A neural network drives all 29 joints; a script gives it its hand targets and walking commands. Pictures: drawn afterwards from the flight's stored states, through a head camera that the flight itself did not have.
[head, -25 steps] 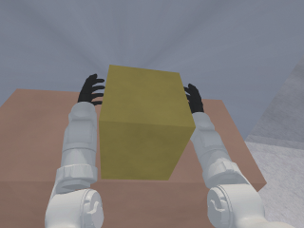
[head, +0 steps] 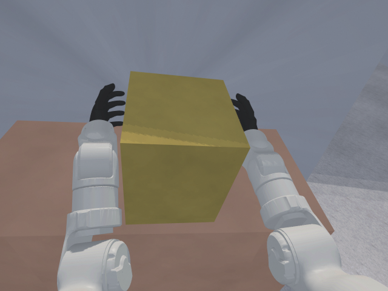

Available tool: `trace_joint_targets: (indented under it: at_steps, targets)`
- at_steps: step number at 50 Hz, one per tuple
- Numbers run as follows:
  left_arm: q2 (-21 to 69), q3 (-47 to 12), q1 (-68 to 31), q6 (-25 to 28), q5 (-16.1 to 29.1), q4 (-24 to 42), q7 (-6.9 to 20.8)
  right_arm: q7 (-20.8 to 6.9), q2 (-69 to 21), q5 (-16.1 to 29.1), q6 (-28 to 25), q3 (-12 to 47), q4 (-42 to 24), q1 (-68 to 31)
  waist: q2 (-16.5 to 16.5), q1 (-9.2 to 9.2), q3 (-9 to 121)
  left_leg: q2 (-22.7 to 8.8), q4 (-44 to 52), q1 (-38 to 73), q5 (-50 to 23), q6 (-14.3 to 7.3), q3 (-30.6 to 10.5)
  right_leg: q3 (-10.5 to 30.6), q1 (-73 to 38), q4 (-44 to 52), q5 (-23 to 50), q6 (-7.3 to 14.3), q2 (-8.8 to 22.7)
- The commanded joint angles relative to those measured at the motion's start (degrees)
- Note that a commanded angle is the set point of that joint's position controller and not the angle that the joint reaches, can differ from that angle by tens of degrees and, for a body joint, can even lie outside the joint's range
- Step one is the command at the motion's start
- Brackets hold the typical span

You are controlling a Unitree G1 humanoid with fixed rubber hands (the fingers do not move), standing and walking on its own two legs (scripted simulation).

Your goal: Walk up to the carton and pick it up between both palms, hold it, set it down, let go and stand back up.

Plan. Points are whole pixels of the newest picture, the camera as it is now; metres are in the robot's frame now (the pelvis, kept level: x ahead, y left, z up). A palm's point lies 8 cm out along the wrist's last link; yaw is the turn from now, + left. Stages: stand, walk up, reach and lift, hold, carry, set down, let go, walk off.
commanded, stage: reach and lift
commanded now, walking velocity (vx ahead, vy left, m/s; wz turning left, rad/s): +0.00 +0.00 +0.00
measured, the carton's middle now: (175, 151) +0.38 +0.01 +0.13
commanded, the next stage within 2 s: hold in 1.00 s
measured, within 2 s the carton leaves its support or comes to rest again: neither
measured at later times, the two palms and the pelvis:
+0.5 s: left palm (100, 117) +0.38 +0.15 +0.22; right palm (248, 122) +0.38 -0.14 +0.21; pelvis +0.00 +0.00 +0.00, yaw +0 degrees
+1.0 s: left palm (100, 110) +0.38 +0.15 +0.24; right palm (250, 113) +0.39 -0.14 +0.23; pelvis +0.00 +0.00 +0.00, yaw +0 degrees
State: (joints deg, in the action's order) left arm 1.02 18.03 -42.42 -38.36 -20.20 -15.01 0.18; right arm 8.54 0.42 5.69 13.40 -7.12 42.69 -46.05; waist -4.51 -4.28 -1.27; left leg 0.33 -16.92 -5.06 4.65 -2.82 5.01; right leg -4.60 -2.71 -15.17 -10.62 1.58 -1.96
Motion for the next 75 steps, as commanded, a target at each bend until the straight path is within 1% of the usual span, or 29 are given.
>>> trace_joint_targets:
  at_steps: [1,3,6,8,14,25,38,49,52,55,56,58,61,63,65,70,75]
  targets:
    - [29.6,-23.6,-29.8,-0.4,7.4,4.1,6.3,-4.0,-26.0,3.9,-3.8,16.8,-17.4,-41.2,5.6,-0.81,21.9,-2.2,-2.0,21.9,-8.7,1.0,-4.2,-0.5,10.2,3.2,6.7,-4.1,0.7]
    - [29.4,-23.5,-29.4,-1.0,7.3,4.6,6.4,-3.9,-25.9,4.4,-3.1,17.2,-17.5,-40.8,5.5,-0.85,21.3,-2.1,-1.8,21.5,-8.4,1.0,-4.2,-0.4,10.0,3.3,6.5,-4.2,0.7]
    - [28.7,-22.3,-30.0,-1.5,6.8,3.4,6.9,-4.0,-25.9,4.1,-2.3,16.2,-16.3,-41.0,4.9,-0.74,19.2,-2.1,-0.6,19.8,-4.6,0.5,-3.9,-0.3,10.4,3.6,4.7,-4.4,1.0]
    - [28.7,-22.0,-30.6,-1.7,6.8,3.2,7.0,-4.1,-25.9,4.0,-2.1,15.7,-16.1,-41.5,5.1,-0.64,19.2,-2.2,-0.3,19.6,-3.5,0.5,-3.8,-0.3,10.5,3.6,4.2,-4.2,1.0]
    - [29.1,-22.7,-31.9,-1.6,7.6,3.7,6.8,-4.0,-26.3,4.7,-1.8,16.3,-16.9,-43.0,5.3,-0.80,21.7,-2.0,-1.4,21.0,-6.2,0.7,-4.0,-0.2,10.2,3.3,6.4,-4.3,0.8]
    - [29.0,-23.0,-32.9,-2.1,8.0,4.7,7.1,-3.2,-26.5,6.6,-0.4,17.6,-17.0,-43.4,5.4,-1.20,22.1,-1.5,-2.0,20.8,-8.2,1.3,-4.2,0.1,9.0,3.0,8.8,-4.8,0.6]
    - [29.2,-23.2,-35.1,-2.8,8.9,4.5,6.8,-3.1,-26.6,8.0,1.5,17.7,-16.0,-45.0,5.7,-1.16,22.2,-1.8,-1.8,20.4,-7.4,1.5,-4.4,0.3,10.0,3.1,7.1,-4.6,0.3]
    - [29.2,-22.9,-37.6,-3.1,9.8,3.7,6.6,-2.8,-26.9,9.4,3.0,17.7,-14.7,-46.9,5.8,-1.14,23.1,-1.7,-2.0,19.8,-7.4,1.7,-4.6,0.8,10.1,3.1,7.4,-4.8,0.2]
    - [29.8,-23.8,-37.6,-3.4,10.6,5.2,6.6,-2.2,-27.8,10.9,3.7,19.3,-16.6,-47.1,5.8,-1.69,25.1,-1.2,-2.9,20.1,-9.7,2.0,-4.7,1.2,8.4,2.5,10.8,-5.1,0.1]
    - [30.1,-25.8,-36.3,-4.5,11.7,9.6,6.8,-0.7,-28.9,14.3,5.3,23.2,-21.3,-46.3,6.0,-2.72,27.7,-0.3,-4.5,20.6,-14.5,2.7,-5.0,1.8,5.2,1.4,17.1,-5.9,-0.2]
    - [29.8,-26.0,-35.8,-5.2,11.6,10.8,6.9,-0.2,-28.9,15.3,6.1,24.1,-22.4,-45.7,6.0,-2.93,27.3,0.0,-4.6,20.4,-15.1,2.9,-5.0,1.9,4.7,1.2,18.0,-6.1,-0.2]
    - [28.7,-25.5,-35.2,-6.5,10.9,11.5,7.5,0.4,-28.4,16.2,7.9,24.6,-22.6,-44.5,5.8,-2.90,24.3,0.1,-3.6,19.1,-13.2,2.9,-4.7,1.9,5.0,1.5,16.0,-6.2,-0.2]
    - [27.9,-24.1,-37.1,-7.9,9.9,9.9,8.4,0.1,-27.7,15.6,10.0,22.5,-20.4,-45.2,6.0,-1.86,18.9,-0.9,-0.7,15.3,-5.3,2.5,-4.1,1.9,7.5,2.5,6.3,-5.1,-0.4]
    - [28.3,-23.7,-39.2,-8.1,10.0,8.8,8.6,-0.7,-27.8,14.7,10.5,20.7,-18.7,-46.7,6.3,-1.14,17.9,-1.7,0.9,13.0,-0.2,2.2,-3.9,2.1,8.4,2.6,2.2,-4.4,-0.4]
    - [28.9,-23.6,-40.8,-8.0,10.6,8.1,8.3,-1.4,-27.9,14.4,10.7,19.8,-17.8,-48.1,6.7,-0.70,19.2,-2.3,1.3,12.7,1.8,2.1,-4.1,2.3,9.0,2.3,1.3,-4.0,-0.5]
    - [28.6,-22.4,-41.8,-7.5,11.8,5.0,7.6,-2.1,-27.7,13.8,10.9,18.6,-14.7,-49.0,5.8,-0.46,21.4,-2.5,0.9,13.4,2.2,1.7,-3.9,2.7,10.8,2.7,1.3,-3.9,-0.4]
    - [28.1,-21.1,-41.8,-7.0,11.8,3.1,8.0,-2.0,-27.3,13.9,10.8,17.9,-13.2,-49.0,5.4,-0.62,22.2,-2.1,0.3,13.8,0.1,1.6,-4.0,3.1,10.2,3.2,2.9,-4.0,-0.2]
